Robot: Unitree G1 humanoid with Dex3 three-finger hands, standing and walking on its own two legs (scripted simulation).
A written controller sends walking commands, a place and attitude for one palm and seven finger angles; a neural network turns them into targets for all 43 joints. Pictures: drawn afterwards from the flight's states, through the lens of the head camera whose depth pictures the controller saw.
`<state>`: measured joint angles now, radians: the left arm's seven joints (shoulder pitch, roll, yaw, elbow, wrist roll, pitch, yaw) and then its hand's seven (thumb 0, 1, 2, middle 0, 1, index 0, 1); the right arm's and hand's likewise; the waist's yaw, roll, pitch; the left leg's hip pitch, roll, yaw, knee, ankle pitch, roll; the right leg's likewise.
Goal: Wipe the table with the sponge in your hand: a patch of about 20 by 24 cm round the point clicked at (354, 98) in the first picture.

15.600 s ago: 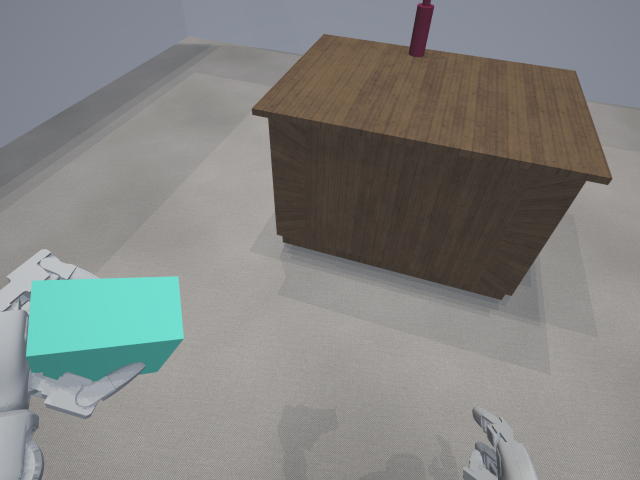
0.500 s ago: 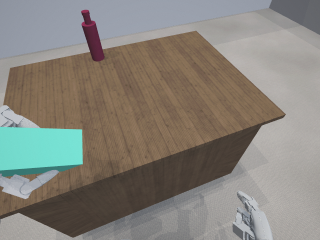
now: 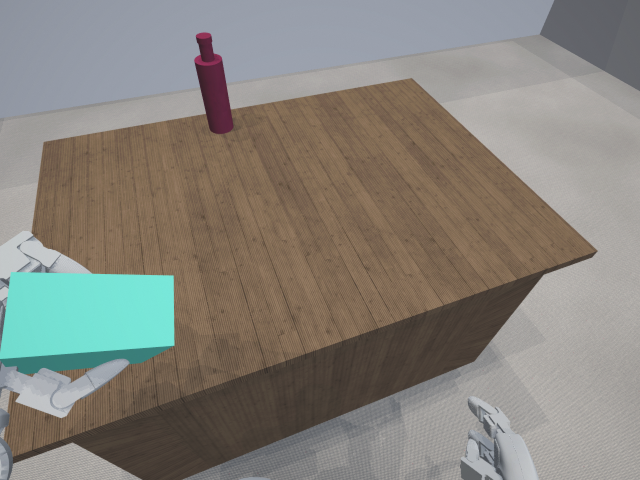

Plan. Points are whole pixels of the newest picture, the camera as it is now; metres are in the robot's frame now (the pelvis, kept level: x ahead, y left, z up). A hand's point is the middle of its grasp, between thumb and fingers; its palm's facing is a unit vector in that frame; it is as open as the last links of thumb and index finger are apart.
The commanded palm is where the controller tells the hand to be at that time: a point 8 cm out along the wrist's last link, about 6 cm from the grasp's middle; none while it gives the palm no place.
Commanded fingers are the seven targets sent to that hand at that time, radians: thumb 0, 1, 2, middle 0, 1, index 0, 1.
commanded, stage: shuffle to correct the standing spot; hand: left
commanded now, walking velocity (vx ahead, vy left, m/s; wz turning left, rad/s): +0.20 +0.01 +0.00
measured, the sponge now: (111, 326) +0.22 +0.21 +0.15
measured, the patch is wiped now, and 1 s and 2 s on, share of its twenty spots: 0.00 0.00 0.00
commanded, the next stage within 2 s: none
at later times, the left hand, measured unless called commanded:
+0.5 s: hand (67, 314) +0.22 +0.25 +0.17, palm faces +0.36 -0.84 -0.40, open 10.2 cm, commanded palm +0.17 +0.28 +0.18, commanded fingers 0.00 0.10 1.30 -1.20 -1.60 -1.20 -1.60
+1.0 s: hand (87, 296) +0.24 +0.24 +0.16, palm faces +0.34 -0.85 -0.39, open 10.2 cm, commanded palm +0.19 +0.28 +0.18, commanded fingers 0.00 0.10 1.30 -1.20 -1.60 -1.20 -1.60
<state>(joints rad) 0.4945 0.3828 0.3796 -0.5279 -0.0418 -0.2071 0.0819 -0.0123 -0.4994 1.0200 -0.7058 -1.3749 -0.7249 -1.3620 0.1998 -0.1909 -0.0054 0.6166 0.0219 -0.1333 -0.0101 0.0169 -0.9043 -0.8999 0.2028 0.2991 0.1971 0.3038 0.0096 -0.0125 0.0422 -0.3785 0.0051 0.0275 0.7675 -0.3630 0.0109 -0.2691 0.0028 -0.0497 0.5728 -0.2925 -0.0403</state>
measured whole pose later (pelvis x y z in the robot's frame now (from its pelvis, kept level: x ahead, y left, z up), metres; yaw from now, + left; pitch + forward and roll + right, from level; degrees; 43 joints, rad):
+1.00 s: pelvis +0.03 +0.00 +0.00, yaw -1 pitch -1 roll +0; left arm 0.48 0.37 0.34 -0.47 -0.06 -0.17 0.10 -0.01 -0.50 1.02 -0.71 -1.37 -0.73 -1.36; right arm 0.20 -0.21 0.01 0.60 0.01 -0.09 -0.05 0.02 -0.90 -0.90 0.20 0.30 0.20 0.30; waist 0.01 -0.01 0.01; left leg -0.24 0.00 0.00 0.55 -0.30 0.00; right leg -0.23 0.05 -0.06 0.53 -0.29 -0.07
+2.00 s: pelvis +0.03 +0.01 +0.00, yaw -1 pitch +0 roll -1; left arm 0.49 0.36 0.34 -0.48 -0.06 -0.15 0.12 -0.01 -0.50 1.02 -0.71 -1.37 -0.73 -1.36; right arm 0.21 -0.20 0.02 0.61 0.01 -0.08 -0.06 0.02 -0.90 -0.90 0.20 0.30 0.20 0.30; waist 0.00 -0.01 0.00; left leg -0.25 0.00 -0.01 0.56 -0.31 0.02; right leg -0.22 0.05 -0.07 0.52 -0.29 -0.06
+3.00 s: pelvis +0.01 +0.04 +0.01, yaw -3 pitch -1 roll -1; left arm 0.42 0.36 0.35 -0.42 -0.05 -0.24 0.08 -0.01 -0.50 1.02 -0.71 -1.37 -0.73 -1.36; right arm 0.22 -0.21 0.03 0.60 0.01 -0.15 -0.02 0.02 -0.90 -0.90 0.20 0.30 0.20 0.30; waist 0.04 -0.01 0.03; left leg -0.25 -0.04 0.04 0.45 -0.19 0.07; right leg -0.19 0.02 -0.07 0.42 -0.22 -0.03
